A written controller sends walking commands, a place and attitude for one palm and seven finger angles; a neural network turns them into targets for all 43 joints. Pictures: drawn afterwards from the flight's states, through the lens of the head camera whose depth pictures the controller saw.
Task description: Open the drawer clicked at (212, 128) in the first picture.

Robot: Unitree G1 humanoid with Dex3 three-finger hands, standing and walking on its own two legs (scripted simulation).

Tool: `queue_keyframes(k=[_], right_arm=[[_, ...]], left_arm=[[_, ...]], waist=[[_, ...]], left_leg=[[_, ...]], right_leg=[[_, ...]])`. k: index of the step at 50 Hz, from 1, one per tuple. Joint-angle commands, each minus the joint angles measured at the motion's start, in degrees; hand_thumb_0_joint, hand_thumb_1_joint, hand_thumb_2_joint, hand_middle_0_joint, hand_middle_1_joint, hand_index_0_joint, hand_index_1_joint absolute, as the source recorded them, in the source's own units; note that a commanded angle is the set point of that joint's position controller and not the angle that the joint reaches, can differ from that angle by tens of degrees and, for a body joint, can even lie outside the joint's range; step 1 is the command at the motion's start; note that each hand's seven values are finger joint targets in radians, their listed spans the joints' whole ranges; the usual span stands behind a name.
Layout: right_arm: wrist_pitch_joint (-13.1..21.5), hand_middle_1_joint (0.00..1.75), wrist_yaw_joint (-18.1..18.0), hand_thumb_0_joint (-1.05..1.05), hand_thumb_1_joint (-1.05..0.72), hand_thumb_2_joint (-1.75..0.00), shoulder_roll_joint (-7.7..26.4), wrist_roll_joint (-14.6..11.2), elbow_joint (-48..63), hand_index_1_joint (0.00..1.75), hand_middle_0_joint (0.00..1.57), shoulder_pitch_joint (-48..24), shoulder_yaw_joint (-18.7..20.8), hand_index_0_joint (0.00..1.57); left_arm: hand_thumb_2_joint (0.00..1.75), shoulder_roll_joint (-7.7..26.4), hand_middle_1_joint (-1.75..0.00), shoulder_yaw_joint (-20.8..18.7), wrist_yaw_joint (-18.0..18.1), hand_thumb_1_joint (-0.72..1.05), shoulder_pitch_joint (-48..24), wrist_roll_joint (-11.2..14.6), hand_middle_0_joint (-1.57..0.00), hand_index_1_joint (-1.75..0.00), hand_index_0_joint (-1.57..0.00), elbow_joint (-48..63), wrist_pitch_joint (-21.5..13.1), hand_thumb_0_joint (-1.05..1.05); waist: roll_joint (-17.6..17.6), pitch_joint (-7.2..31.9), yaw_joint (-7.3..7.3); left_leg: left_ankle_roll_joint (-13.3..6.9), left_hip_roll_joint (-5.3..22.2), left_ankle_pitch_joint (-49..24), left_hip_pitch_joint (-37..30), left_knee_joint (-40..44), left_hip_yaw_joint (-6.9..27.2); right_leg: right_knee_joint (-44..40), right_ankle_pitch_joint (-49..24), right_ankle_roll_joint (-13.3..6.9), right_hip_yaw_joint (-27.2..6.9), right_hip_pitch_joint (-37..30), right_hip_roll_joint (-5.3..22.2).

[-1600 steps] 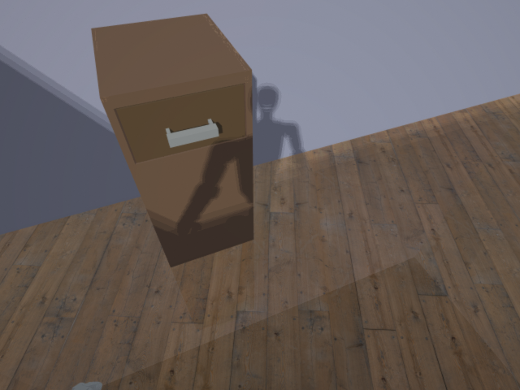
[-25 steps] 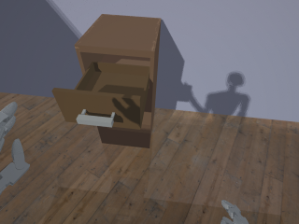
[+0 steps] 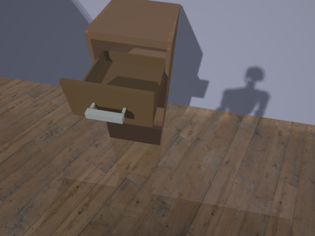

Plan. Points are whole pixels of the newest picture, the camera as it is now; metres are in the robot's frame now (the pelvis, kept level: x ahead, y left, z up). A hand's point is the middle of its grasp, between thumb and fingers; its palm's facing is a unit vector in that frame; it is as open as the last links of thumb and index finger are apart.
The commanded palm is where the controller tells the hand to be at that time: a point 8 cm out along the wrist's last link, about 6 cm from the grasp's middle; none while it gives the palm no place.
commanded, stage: let the arm hang, fingers relaxed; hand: left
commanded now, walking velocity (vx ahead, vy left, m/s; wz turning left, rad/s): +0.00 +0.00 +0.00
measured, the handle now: (106, 111) +0.53 +0.21 -0.07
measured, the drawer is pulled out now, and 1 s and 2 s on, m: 0.30 0.30 0.30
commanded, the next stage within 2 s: look to check the result in 0.80 s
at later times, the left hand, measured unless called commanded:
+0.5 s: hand out of the picture -0.03 +0.17 -0.17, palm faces +0.03 -0.98 -0.18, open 7.4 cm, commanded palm none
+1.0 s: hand out of the picture -0.02 +0.16 -0.17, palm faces +0.05 -0.98 -0.17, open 7.4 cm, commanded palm none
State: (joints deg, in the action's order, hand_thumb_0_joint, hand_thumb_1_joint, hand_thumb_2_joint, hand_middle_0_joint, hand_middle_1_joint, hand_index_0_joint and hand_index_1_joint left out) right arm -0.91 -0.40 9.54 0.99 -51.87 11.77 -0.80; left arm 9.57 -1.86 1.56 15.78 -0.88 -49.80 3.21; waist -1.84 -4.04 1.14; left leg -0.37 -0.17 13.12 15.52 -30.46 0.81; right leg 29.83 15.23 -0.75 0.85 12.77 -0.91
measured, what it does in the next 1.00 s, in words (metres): stands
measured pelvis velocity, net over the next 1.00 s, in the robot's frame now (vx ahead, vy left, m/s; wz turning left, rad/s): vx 0.01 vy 0.00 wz -0.01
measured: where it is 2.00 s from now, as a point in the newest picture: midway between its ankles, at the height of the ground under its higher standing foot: outside the picture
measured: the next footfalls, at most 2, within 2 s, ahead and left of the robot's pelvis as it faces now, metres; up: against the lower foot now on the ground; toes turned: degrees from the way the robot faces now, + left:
none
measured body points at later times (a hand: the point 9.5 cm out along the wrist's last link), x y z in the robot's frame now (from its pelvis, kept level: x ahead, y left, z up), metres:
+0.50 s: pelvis +0.00 +0.00 +0.01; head +0.01 +0.00 +0.46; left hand -0.03 +0.22 -0.15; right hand -0.04 -0.19 -0.16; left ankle +0.04 +0.12 -0.73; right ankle +0.01 -0.11 -0.73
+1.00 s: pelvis +0.01 +0.00 +0.01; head +0.02 -0.01 +0.46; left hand -0.02 +0.21 -0.15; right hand -0.03 -0.21 -0.16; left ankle +0.04 +0.12 -0.73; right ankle +0.01 -0.11 -0.73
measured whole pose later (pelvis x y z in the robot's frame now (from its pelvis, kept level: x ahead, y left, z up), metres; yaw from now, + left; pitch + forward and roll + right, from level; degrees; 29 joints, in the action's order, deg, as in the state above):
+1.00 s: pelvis +0.01 +0.00 +0.01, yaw +0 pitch -2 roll +0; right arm -0.6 -2.6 5.8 0.7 -63.8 19.2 0.7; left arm 6.7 -1.4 1.7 18.7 -0.7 -65.1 0.3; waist 0.6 -3.7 0.6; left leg -0.1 0.1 11.1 12.2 -25.5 0.5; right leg 25.0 13.1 -1.1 0.5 9.7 -1.2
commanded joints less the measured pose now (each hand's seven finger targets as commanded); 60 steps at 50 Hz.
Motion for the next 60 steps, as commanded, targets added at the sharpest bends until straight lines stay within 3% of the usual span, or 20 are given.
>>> queue_keyframes(k=[1, 4, 5, 8, 15, 21, 25, 32, 39, 47, 54, 60], right_arm=[[0.9, 0.30, -1.1, 0.00, -0.90, -0.90, 6.5, -0.1, -0.9, 0.30, 0.20, 2.3, 1.9, 0.20], [0.8, 0.30, -1.4, 0.00, -0.90, -0.90, 5.9, -0.2, -3.8, 0.30, 0.20, 5.0, 2.0, 0.20], [0.7, 0.30, -1.5, 0.00, -0.90, -0.90, 5.9, -0.4, -4.5, 0.30, 0.20, 5.6, 2.1, 0.20], [0.7, 0.30, -1.8, 0.00, -0.90, -0.90, 5.4, -0.4, -7.1, 0.30, 0.20, 7.8, 1.9, 0.20], [0.5, 0.30, -1.9, 0.00, -0.90, -0.90, 4.0, -0.5, -10.0, 0.30, 0.20, 10.6, 1.8, 0.20], [0.6, 0.30, -1.9, 0.00, -0.90, -0.90, 2.3, -0.3, -11.3, 0.30, 0.20, 12.4, 1.8, 0.20], [0.8, 0.30, -2.0, 0.00, -0.90, -0.90, 1.6, -0.4, -11.3, 0.30, 0.20, 12.6, 1.9, 0.20], [0.9, 0.30, -2.1, 0.00, -0.90, -0.90, 0.0, -0.1, -11.4, 0.30, 0.20, 13.3, 2.0, 0.20], [0.9, 0.30, -2.2, 0.00, -0.90, -0.90, 0.2, -0.1, -11.0, 0.30, 0.20, 13.1, 2.1, 0.20], [1.1, 0.30, -2.4, 0.00, -0.90, -0.90, 0.4, -0.3, -11.2, 0.30, 0.20, 12.7, 2.0, 0.20], [1.0, 0.30, -2.4, 0.00, -0.90, -0.90, 0.8, -0.3, -11.4, 0.30, 0.20, 12.2, 1.8, 0.20], [0.9, 0.30, -2.4, 0.00, -0.90, -0.90, 1.0, -0.4, -11.2, 0.30, 0.20, 11.4, 2.0, 0.20]], left_arm=[[0.90, 7.9, -0.30, -1.2, -0.2, 0.90, 2.8, -0.1, -0.20, -0.30, -0.20, -2.4, -3.1, 0.00], [0.90, 7.3, -0.30, -0.6, -0.3, 0.90, 3.5, 0.1, -0.20, -0.30, -0.20, -6.3, -3.2, 0.00], [0.90, 6.9, -0.30, -0.3, -0.2, 0.90, 3.9, 0.2, -0.20, -0.30, -0.20, -7.5, -3.3, 0.00], [0.90, 5.9, -0.30, 0.3, 0.0, 0.90, 4.9, 0.3, -0.20, -0.30, -0.20, -10.5, -3.2, 0.00], [0.90, 4.9, -0.30, 0.7, 0.4, 0.90, 7.6, 0.3, -0.20, -0.30, -0.20, -14.0, -3.1, 0.00], [0.90, 3.9, -0.30, 0.4, 0.6, 0.90, 8.2, 0.2, -0.20, -0.30, -0.20, -14.5, -3.0, 0.00], [0.90, 3.1, -0.30, 0.2, 0.8, 0.90, 8.4, 0.1, -0.20, -0.30, -0.20, -14.2, -3.3, 0.00], [0.90, 2.3, -0.30, -0.5, 0.8, 0.90, 7.5, 0.1, -0.20, -0.30, -0.20, -13.5, -3.2, 0.00], [0.90, 1.8, -0.30, -0.5, 0.7, 0.90, 7.4, 0.1, -0.20, -0.30, -0.20, -13.4, -3.3, 0.00], [0.90, 1.9, -0.30, -0.3, 0.7, 0.90, 7.4, 0.3, -0.20, -0.30, -0.20, -13.9, -3.6, 0.00], [0.90, 2.2, -0.30, -0.3, 0.7, 0.90, 7.4, 0.3, -0.20, -0.30, -0.20, -14.4, -3.5, 0.00], [0.90, 2.0, -0.30, -0.3, 0.7, 0.90, 7.5, 0.2, -0.20, -0.30, -0.20, -14.7, -3.6, 0.00]], waist=[[9.1, 3.3, -1.22], [6.9, 3.3, -0.96], [4.1, 2.9, -0.86], [4.8, 1.3, -0.78], [1.2, -2.0, -0.99], [2.4, -3.2, -1.00], [0.4, -3.3, -1.09], [3.2, -4.0, -0.99], [3.2, -4.3, -0.85], [1.7, -1.7, -0.72], [3.2, -2.6, -0.84], [1.8, -2.6, -0.93]], left_leg=[[-1.7, 4.1, -2.0, -2.1, 8.0, 4.9], [-1.7, 4.2, -1.1, -2.9, 8.7, 5.0], [-1.7, 4.7, -1.8, -4.3, 8.7, 5.1], [-1.9, 4.9, -1.3, -4.1, 10.0, 5.2], [-1.9, 4.7, 1.4, -3.7, 10.8, 4.9], [-2.1, 4.5, 4.3, -1.8, 11.6, 5.0], [-2.0, 4.2, 1.6, -2.0, 10.5, 4.5], [-2.0, 4.1, 2.3, -0.5, 10.9, 4.7], [-1.9, 4.0, 2.3, -0.7, 10.6, 4.5], [-1.8, 4.4, -1.9, -3.4, 9.9, 4.1], [-1.7, 4.4, -2.1, -3.4, 10.3, 4.1], [-1.6, 4.3, -2.8, -4.5, 9.6, 3.8]], right_leg=[[-10.1, -2.8, -2.1, -6.2, -2.1, 4.8], [-11.1, -1.9, -2.3, -6.2, -2.1, 5.0], [-11.4, -1.8, -2.2, -5.8, -1.1, 4.6], [-11.7, -1.5, -2.2, -5.8, -0.8, 4.7], [-12.2, 2.8, -2.3, -5.9, 1.7, 4.3], [-11.5, 4.4, -2.3, -5.4, 2.3, 4.3], [-11.1, 3.2, -2.3, -5.5, 2.8, 4.4], [-10.6, 2.0, -2.5, -5.1, 2.4, 4.4], [-11.0, 2.1, -2.5, -5.5, 2.5, 4.2], [-11.2, -1.1, -2.4, -5.2, 0.7, 4.5], [-11.3, -1.3, -2.4, -5.1, 0.6, 4.6], [-11.8, -0.7, -2.3, -5.3, 1.5, 4.7]])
